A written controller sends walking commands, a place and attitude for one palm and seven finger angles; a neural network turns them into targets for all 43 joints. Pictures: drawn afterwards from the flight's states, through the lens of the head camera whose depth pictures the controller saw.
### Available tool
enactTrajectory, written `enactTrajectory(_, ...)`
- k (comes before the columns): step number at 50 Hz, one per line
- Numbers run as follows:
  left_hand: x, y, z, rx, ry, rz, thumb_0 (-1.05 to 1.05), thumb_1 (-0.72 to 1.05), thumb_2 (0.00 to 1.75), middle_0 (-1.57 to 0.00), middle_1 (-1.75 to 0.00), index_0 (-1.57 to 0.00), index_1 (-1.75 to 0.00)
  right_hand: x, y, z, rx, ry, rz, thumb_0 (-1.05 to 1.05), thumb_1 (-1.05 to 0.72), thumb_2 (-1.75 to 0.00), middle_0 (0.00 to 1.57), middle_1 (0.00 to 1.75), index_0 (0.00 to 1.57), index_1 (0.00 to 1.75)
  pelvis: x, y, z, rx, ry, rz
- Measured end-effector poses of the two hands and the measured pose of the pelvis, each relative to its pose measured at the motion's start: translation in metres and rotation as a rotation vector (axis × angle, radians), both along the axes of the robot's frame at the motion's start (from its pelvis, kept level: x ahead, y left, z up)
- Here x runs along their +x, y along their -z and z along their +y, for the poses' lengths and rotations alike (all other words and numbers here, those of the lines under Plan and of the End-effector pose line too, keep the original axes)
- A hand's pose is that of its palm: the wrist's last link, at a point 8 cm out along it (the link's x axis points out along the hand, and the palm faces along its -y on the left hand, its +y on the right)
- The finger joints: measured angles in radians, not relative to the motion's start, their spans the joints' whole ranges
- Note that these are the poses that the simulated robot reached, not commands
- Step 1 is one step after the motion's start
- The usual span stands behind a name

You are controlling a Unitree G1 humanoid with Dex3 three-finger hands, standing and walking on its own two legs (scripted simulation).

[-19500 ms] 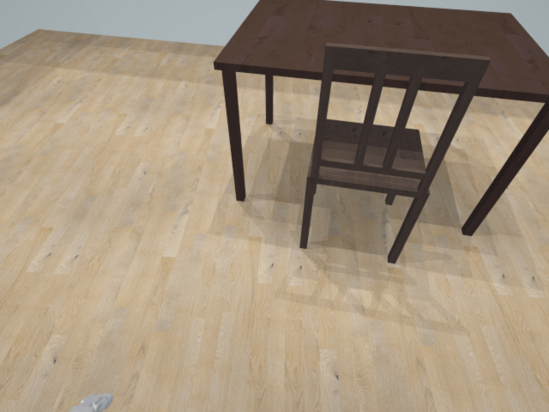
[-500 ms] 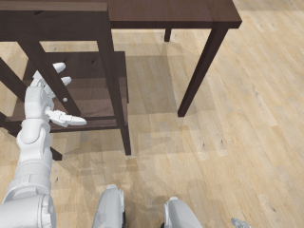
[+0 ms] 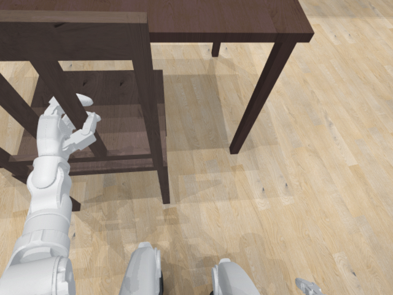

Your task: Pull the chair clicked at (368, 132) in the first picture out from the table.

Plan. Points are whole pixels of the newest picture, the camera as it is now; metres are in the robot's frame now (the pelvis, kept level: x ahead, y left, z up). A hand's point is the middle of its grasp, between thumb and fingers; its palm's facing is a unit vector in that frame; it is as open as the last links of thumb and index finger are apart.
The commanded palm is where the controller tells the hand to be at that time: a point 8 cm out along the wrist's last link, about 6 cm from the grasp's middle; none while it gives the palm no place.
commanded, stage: hook a spindle and tug to test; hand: left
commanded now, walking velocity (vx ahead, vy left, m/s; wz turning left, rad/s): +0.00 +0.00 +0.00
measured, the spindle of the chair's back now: (29, 120) +0.45 +0.33 +0.03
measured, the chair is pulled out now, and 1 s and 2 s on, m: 0.00 0.06 0.24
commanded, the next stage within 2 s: step backward, pulling the chair out in 0.58 s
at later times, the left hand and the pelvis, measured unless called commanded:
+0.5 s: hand (87, 142) +0.40 +0.21 +0.03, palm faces +0.09 -1.00 -0.02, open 5.8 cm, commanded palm +0.36 +0.25 +0.03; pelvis +0.01 +0.00 +0.01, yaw +0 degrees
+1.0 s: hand (94, 152) +0.37 +0.19 +0.05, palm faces +0.21 -0.97 -0.08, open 5.4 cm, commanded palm +0.35 +0.23 +0.04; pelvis +0.01 +0.01 +0.09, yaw +2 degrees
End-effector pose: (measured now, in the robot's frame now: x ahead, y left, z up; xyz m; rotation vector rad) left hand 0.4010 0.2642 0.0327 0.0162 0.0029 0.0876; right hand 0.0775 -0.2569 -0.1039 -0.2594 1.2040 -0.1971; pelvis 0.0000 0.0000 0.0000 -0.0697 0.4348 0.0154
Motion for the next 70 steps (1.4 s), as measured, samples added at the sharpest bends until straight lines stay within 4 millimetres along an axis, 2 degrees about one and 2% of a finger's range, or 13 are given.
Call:
enactTrajectory(13, -0.013, -0.001, -0.001, 0.001, -0.004, 0.010, 0.01, 0.67, 0.78, -0.40, -1.41, -0.38, -1.44, 0.005, -0.007, 0.006, 0.018, 0.010, -0.018, 0.01, -0.90, -0.90, 0.20, 0.30, 0.20, 0.30, 0.005, -0.006, 0.004, 0.003, 0.007, -0.006)
enactTrajectory(35, -0.039, 0.000, -0.004, 0.012, -0.012, -0.001, 0.00, 0.67, 0.82, -0.41, -1.42, -0.37, -1.45, 0.036, -0.007, 0.005, 0.019, -0.043, -0.093, 0.01, -0.90, -0.90, 0.20, 0.30, 0.20, 0.30, 0.006, -0.005, 0.000, 0.007, -0.007, -0.019)
enactTrajectory(37, -0.039, -0.005, -0.005, 0.051, -0.042, 0.052, 0.00, 0.65, 0.82, -0.41, -1.40, -0.37, -1.45, 0.037, -0.012, 0.007, 0.023, -0.021, -0.082, 0.01, -0.90, -0.90, 0.20, 0.30, 0.20, 0.30, 0.004, -0.012, 0.000, 0.012, -0.016, -0.070)
enactTrajectory(40, -0.042, -0.018, -0.008, 0.094, -0.099, 0.207, 0.01, 0.66, 0.81, -0.38, -1.31, -0.37, -1.45, 0.036, -0.032, 0.016, 0.041, 0.014, -0.087, 0.01, -0.91, -0.90, 0.20, 0.30, 0.20, 0.30, 0.008, -0.036, 0.001, 0.021, -0.025, -0.137)
enactTrajectory(44, -0.050, -0.027, -0.016, 0.016, -0.169, 0.317, 0.04, 0.68, 0.80, -0.29, -1.13, -0.41, -1.45, 0.034, -0.063, 0.023, 0.048, 0.029, -0.093, 0.01, -0.91, -0.90, 0.20, 0.30, 0.20, 0.30, 0.017, -0.067, 0.003, 0.031, -0.017, -0.178)
enactTrajectory(49, -0.058, -0.029, -0.028, -0.001, -0.152, 0.378, 0.05, 0.69, 0.77, -0.25, -1.03, -0.46, -1.45, 0.029, -0.088, 0.018, -0.005, 0.003, -0.079, 0.01, -0.90, -0.90, 0.20, 0.30, 0.20, 0.30, 0.013, -0.086, 0.005, 0.028, -0.028, -0.231)
enactTrajectory(54, -0.066, -0.031, -0.036, 0.029, -0.102, 0.396, 0.04, 0.69, 0.74, -0.25, -1.02, -0.48, -1.45, 0.019, -0.097, 0.007, -0.045, 0.005, -0.092, 0.01, -0.90, -0.90, 0.20, 0.30, 0.20, 0.30, -0.006, -0.091, 0.007, 0.025, -0.032, -0.274)
enactTrajectory(59, -0.085, -0.032, -0.044, 0.056, -0.082, 0.404, 0.03, 0.68, 0.73, -0.26, -1.04, -0.47, -1.45, 0.001, -0.092, 0.003, -0.021, 0.021, -0.111, 0.01, -0.90, -0.90, 0.20, 0.30, 0.20, 0.30, -0.028, -0.092, 0.004, 0.028, -0.026, -0.308)
enactTrajectory(66, -0.130, -0.033, -0.064, 0.076, -0.081, 0.416, 0.02, 0.67, 0.73, -0.27, -1.05, -0.47, -1.45, -0.031, -0.077, 0.005, 0.055, 0.016, -0.086, 0.01, -0.90, -0.90, 0.20, 0.30, 0.20, 0.30, -0.051, -0.096, -0.014, 0.024, -0.034, -0.358)
enactTrajectory(70, -0.152, -0.034, -0.076, 0.101, -0.077, 0.435, 0.01, 0.65, 0.73, -0.30, -1.09, -0.48, -1.45, -0.043, -0.074, -0.001, 0.070, 0.004, -0.077, 0.01, -0.90, -0.90, 0.20, 0.30, 0.20, 0.30, -0.058, -0.099, -0.024, 0.039, -0.046, -0.390)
